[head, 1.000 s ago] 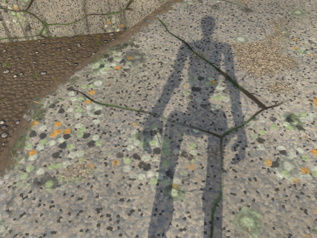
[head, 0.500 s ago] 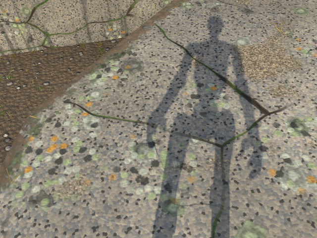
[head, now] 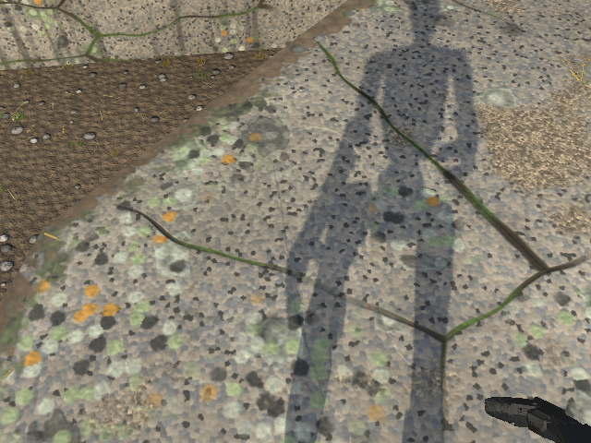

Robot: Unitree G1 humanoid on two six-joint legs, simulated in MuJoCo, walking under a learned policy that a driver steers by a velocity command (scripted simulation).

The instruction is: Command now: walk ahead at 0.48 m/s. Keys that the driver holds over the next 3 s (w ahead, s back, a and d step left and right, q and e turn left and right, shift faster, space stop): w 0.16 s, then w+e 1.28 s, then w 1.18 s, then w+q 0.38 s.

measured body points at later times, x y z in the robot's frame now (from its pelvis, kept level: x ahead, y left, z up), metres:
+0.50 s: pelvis +0.28 -0.01 +0.02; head +0.31 -0.02 +0.47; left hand +0.49 +0.20 -0.09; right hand +0.24 -0.28 -0.13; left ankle +0.15 +0.10 -0.71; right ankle +0.44 -0.16 -0.68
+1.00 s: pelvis +0.57 -0.09 +0.03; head +0.60 -0.12 +0.47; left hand +0.71 +0.17 -0.09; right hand +0.69 -0.40 -0.06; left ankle +0.79 -0.02 -0.68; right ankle +0.44 -0.14 -0.71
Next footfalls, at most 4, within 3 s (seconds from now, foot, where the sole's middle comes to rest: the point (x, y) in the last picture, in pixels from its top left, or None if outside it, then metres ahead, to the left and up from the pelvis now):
0.56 right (399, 429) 0.48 -0.15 -0.75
1.06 left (355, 290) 0.82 -0.06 -0.75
1.58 right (505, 277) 0.88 -0.44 -0.75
2.12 left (502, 168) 1.27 -0.49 -0.75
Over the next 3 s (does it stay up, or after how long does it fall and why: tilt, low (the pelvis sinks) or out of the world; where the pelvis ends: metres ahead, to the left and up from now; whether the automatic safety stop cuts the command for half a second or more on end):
stays up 1.37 -0.81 0.03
